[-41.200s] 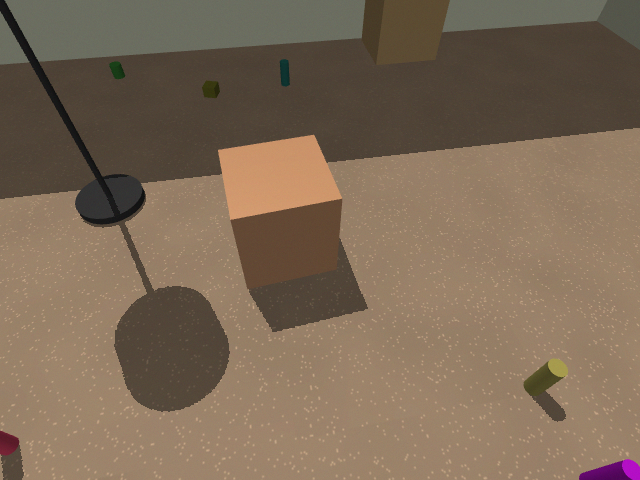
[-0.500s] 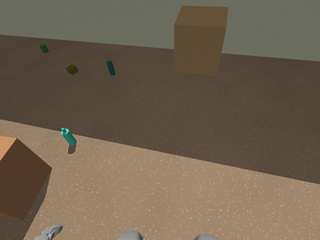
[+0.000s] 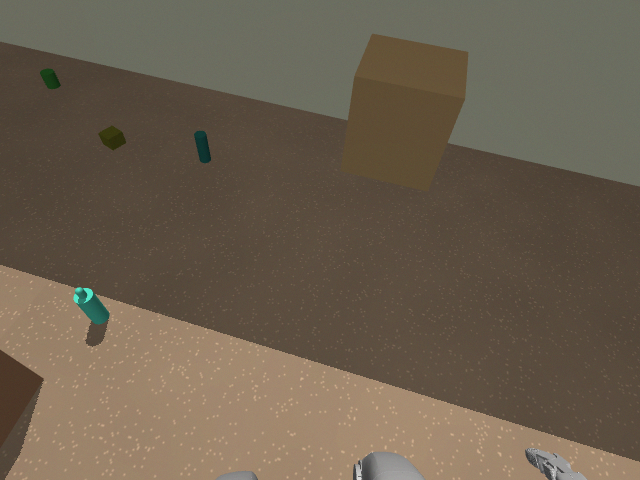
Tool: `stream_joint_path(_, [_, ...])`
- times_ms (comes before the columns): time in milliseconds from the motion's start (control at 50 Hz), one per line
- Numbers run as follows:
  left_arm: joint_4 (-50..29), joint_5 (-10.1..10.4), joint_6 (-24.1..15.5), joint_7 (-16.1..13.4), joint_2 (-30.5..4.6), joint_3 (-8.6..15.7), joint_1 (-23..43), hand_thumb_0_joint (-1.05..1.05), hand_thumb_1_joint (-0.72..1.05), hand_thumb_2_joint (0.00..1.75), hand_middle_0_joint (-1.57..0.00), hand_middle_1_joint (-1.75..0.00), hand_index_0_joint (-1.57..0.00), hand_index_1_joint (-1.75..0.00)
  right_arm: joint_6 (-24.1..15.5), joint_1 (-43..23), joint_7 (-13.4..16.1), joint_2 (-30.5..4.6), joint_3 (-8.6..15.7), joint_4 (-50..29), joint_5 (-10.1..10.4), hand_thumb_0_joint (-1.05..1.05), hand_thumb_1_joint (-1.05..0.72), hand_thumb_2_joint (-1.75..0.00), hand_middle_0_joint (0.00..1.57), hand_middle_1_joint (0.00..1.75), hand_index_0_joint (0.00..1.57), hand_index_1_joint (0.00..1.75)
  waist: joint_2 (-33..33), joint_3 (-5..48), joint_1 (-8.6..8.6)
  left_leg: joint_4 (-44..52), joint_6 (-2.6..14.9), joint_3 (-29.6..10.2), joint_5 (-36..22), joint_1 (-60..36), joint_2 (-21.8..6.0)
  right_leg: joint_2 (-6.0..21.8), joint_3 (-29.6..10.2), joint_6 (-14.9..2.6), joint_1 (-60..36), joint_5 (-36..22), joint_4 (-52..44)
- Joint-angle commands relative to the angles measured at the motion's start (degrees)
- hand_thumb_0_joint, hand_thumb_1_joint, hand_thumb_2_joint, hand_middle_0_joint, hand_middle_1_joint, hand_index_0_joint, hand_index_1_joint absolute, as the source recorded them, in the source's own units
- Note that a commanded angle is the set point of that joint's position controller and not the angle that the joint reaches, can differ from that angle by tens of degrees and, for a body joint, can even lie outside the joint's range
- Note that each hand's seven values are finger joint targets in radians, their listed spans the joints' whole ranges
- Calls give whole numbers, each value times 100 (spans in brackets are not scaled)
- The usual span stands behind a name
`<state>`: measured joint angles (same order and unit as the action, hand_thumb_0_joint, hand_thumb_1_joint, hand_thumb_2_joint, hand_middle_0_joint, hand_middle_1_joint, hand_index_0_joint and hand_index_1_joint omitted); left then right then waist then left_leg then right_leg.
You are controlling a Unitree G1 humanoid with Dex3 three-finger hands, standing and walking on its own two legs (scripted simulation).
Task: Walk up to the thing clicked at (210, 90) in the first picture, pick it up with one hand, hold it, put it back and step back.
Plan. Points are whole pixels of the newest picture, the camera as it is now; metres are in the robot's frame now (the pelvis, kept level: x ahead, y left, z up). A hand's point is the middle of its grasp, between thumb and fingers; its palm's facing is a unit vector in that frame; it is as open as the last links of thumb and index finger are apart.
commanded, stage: walk up
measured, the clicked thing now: (112, 137) +1.55 +0.93 -0.73
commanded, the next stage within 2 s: stand in 1.58 s
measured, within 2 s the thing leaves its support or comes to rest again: neither
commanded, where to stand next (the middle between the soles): +0.39 -0.02 m, yaw -1 degrees
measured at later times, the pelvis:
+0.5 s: pelvis +0.17 -0.03 +0.00, yaw +0 degrees
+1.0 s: pelvis +0.31 -0.02 -0.02, yaw +0 degrees
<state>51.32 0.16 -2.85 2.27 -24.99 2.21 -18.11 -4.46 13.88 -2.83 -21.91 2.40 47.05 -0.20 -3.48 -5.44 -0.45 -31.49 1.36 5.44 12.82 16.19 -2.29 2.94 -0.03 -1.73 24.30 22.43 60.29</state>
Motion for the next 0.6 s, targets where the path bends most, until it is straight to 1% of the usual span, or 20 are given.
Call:
stream_joint_path(0, [-408,-62,-129,77,-1014,336,-181,0,90,90,-20,-30,-20,-30,-125,309,99,-1703,511,-359,-34,0,-90,-90,20,30,20,30,1344,261,165,1527,1301,-1196,-257,-473,-1390,384,6,150,513,-242,-1070])
stream_joint_path(40, [-419,-82,-146,120,-992,372,15,0,90,90,-20,-30,-20,-30,-138,289,63,-1793,532,-389,-37,0,-90,-90,20,30,20,30,1347,203,175,1643,1272,-1163,379,-174,-1365,388,99,154,213,-655,-1584])
stream_joint_path(80, [-350,-72,-167,142,-976,398,32,0,90,90,-20,-30,-20,-30,-115,83,32,-1801,530,-458,-25,0,-90,-90,20,30,20,30,1341,218,78,1603,1122,-1022,1034,114,-1218,251,247,119,-170,-1034,-1998])
stream_joint_path(120, [-295,-84,-199,145,-984,436,-11,0,90,90,-20,-30,-20,-30,-60,-58,14,-1798,526,-498,-12,0,-90,-90,20,30,20,30,1263,265,-14,1262,1006,-933,1248,302,-1165,117,387,97,-677,-1159,-2411])
stream_joint_path(140, [-221,-98,-229,131,-972,452,-162,0,90,90,-20,-30,-20,-30,-28,-122,5,-1746,497,-511,4,0,-90,-90,20,30,20,30,1052,337,-152,902,918,-769,1205,449,-1058,11,514,95,-1091,-1388,-2678])
stream_joint_path(160, [-123,-122,-261,87,-1084,516,-406,0,90,90,-20,-30,-20,-30,0,-136,7,-1567,437,-540,-12,0,-90,-90,20,30,20,30,697,457,-306,344,761,-682,1169,782,-941,-98,508,55,-1773,-1215,-2736])
stream_joint_path(180, [-28,-127,-313,22,-1267,597,-843,0,90,90,-20,-30,-20,-30,15,45,15,-1306,336,-532,-27,0,-90,-90,20,30,20,30,-17,705,-526,-769,598,-373,992,1113,-632,-67,249,-36,-2534,-722,-3096])
stream_joint_path(200, [-17,-162,-384,-65,-1796,754,-1297,0,90,90,-20,-30,-20,-30,-6,215,8,-856,186,-625,-3,0,-90,-90,20,30,20,30,-1534,786,-688,-2702,251,160,1381,2004,81,1251,-1914,-432,-2979,475,-4166])
stream_joint_path(220, [-176,-106,-399,-90,-2100,729,-1153,0,90,90,-20,-30,-20,-30,50,77,66,-1189,255,-601,-22,0,-90,-90,20,30,20,30,-1121,590,-639,-3326,82,-317,1923,2632,317,2258,-3835,-1180,-2722,931,-4810])
stream_joint_path(240, [-320,-24,-375,-93,-1966,669,-726,0,90,90,-20,-30,-20,-30,104,-6,124,-1501,357,-472,-51,0,-90,-90,20,30,20,30,-374,236,-441,-3523,35,-855,1705,2573,-131,2396,-3760,-1415,-2118,1034,-4742])
stream_joint_path(260, [-407,9,-364,-110,-1779,637,-451,0,90,90,-20,-30,-20,-30,89,64,112,-1553,355,-361,24,0,-90,-90,20,30,20,30,-112,151,-350,-3431,38,-962,1396,2516,-229,2080,-3041,-1435,-2059,526,-4677])
stream_joint_path(300, [-446,-21,-362,-139,-1551,562,-288,0,90,90,-20,-30,-20,-30,85,283,66,-1430,349,-175,26,0,-90,-90,20,30,20,30,-385,263,-183,-2889,42,-919,1092,2159,-365,1656,-1981,-1212,-1862,-527,-4404])
stream_joint_path(340, [-498,-40,-363,-125,-1483,522,-99,0,90,90,-20,-30,-20,-30,124,512,-16,-1326,374,-15,-17,0,-90,-90,20,30,20,30,-622,289,-63,-2291,-33,-697,880,1574,-317,1287,-1100,-1091,-1396,-908,-4345])
stream_joint_path(360, [-541,-71,-360,-113,-1490,531,-160,0,90,90,-20,-30,-20,-30,139,428,-59,-1286,378,-48,-36,0,-90,-90,20,30,20,30,-690,297,-118,-1962,-60,-581,873,1476,-262,1277,-992,-1126,-1331,-860,-4349])
stream_joint_path(400, [-622,-84,-374,-104,-1555,545,-100,0,90,90,-20,-30,-20,-30,156,268,-113,-1285,415,-126,-79,0,-90,-90,20,30,20,30,-659,249,-135,-1512,-99,-515,478,1168,-338,1347,-914,-1127,-1001,-261,-4464])
stream_joint_path(420, [-616,-74,-367,-101,-1523,534,-159,0,90,90,-20,-30,-20,-30,151,94,-135,-1279,424,-157,-83,0,-90,-90,20,30,20,30,-563,207,-192,-1263,-101,-425,377,1124,-282,1231,-807,-1098,-972,22,-4478])
stream_joint_path(500, [-689,-61,-314,-77,-1599,502,7,0,90,90,-20,-30,-20,-30,90,32,-167,-1292,485,-148,-96,0,-90,-90,20,30,20,30,-403,126,-93,-598,-115,-186,96,369,-138,1197,-620,-972,-439,667,-4270])
stream_joint_path(540, [-731,-80,-264,-73,-1522,445,198,0,90,90,-20,-30,-20,-30,37,464,-124,-1327,524,-17,-119,0,-90,-90,20,30,20,30,-178,258,253,-231,-25,-23,123,-551,24,1085,-434,-807,-16,502,-3578])
stream_joint_path(560, [-714,-109,-247,-81,-1295,353,129,0,90,90,-20,-30,-20,-30,6,896,-59,-1449,588,139,-124,0,-90,-90,20,30,20,30,340,504,478,-117,49,-147,403,-1300,101,883,-205,-658,306,114,-2712])
stream_joint_path(580, [-741,-86,-241,-73,-895,224,-113,0,90,90,-20,-30,-20,-30,-41,1350,18,-1828,695,212,-148,0,-90,-90,20,30,20,30,1668,766,673,791,364,-1483,1602,-1980,-622,362,327,-340,880,-514,-806])
